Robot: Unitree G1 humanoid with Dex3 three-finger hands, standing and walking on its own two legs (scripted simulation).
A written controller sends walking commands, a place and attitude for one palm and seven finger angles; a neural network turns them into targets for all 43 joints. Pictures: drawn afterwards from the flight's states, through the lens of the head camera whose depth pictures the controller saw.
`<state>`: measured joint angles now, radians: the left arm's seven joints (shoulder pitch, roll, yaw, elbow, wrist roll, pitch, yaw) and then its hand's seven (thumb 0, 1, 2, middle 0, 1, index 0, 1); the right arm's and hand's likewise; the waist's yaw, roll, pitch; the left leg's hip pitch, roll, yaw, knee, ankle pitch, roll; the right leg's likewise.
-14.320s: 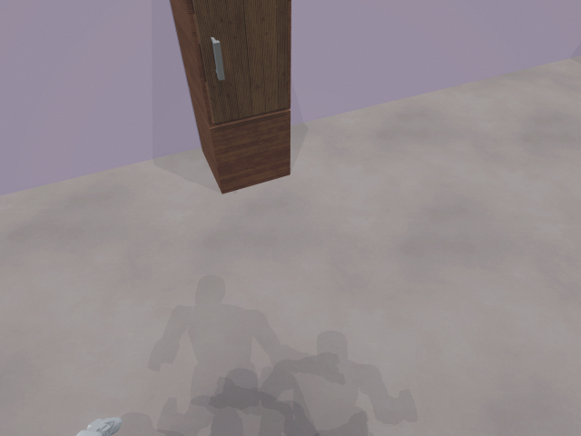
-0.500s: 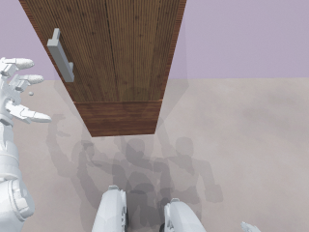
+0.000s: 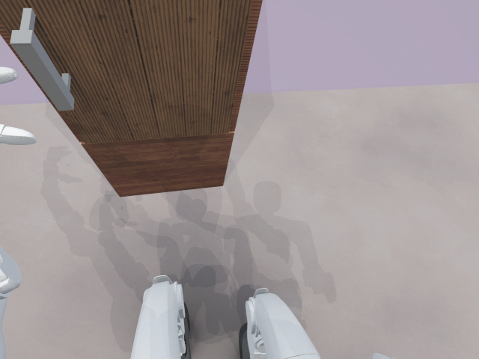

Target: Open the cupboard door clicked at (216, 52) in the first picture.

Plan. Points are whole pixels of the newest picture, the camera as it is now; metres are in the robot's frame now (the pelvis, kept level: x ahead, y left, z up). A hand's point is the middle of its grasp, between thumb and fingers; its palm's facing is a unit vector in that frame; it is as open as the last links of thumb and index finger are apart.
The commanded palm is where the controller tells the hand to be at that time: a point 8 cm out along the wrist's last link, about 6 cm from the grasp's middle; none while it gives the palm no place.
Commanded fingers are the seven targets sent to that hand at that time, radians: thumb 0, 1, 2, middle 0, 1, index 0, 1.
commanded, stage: move the hooked fingers beside the handle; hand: left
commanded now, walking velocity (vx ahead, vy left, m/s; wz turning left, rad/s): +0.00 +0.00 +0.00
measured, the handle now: (48, 64) +0.54 +0.27 +0.07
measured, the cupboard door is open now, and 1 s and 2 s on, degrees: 0 0 0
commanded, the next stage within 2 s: slide the fingers in behind the handle in 0.72 s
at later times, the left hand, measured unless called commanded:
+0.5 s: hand out of the picture +0.47 +0.32 +0.07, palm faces +0.13 -0.99 -0.01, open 14.0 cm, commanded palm +0.46 +0.36 +0.07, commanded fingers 0.00 -0.50 0.30 -0.30 -1.20 -0.30 -1.20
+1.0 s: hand (2, 101) +0.48 +0.32 +0.07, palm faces +0.14 -0.99 -0.02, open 14.0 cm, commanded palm +0.46 +0.35 +0.07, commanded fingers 0.00 -0.50 0.30 -0.30 -1.20 -0.30 -1.20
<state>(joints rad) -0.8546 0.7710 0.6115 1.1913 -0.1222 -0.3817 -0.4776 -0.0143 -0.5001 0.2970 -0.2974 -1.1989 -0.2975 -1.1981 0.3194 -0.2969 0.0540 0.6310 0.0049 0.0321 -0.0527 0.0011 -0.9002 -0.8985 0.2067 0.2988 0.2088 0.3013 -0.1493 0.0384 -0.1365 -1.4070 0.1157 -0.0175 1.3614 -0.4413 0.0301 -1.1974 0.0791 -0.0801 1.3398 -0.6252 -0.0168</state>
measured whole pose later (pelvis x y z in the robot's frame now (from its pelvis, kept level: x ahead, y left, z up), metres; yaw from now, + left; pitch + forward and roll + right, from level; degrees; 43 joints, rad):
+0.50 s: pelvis +0.00 +0.00 +0.01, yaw +1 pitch +26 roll -6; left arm -0.82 0.70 0.55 1.18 -0.13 -0.40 -0.46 -0.01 -0.50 0.30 -0.30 -1.20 -0.30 -1.20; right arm 0.30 -0.29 0.05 0.63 0.01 0.04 -0.05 0.00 -0.90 -0.90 0.21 0.30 0.21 0.30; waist -0.13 0.03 -0.14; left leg -1.35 0.10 -0.02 1.32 -0.43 0.03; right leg -1.14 0.07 -0.08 1.29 -0.62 -0.01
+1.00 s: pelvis +0.00 +0.00 +0.00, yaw +0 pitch +28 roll -7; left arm -0.84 0.74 0.58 1.16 -0.14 -0.39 -0.48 -0.01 -0.50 0.30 -0.30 -1.20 -0.30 -1.20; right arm 0.32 -0.28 0.06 0.65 0.01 0.05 -0.04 0.00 -0.90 -0.90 0.21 0.30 0.21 0.30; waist -0.14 0.03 -0.14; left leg -1.42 0.11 -0.03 1.37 -0.45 0.03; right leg -1.20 0.08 -0.09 1.34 -0.63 -0.02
